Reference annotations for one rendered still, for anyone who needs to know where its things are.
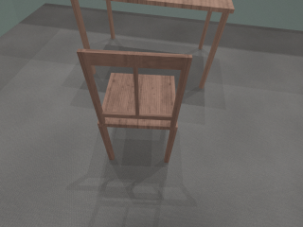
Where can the table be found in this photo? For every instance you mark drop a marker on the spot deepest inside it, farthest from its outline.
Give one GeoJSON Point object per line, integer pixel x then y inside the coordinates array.
{"type": "Point", "coordinates": [223, 6]}

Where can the chair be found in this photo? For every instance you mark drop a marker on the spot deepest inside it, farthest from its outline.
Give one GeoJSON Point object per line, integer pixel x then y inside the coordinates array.
{"type": "Point", "coordinates": [137, 101]}

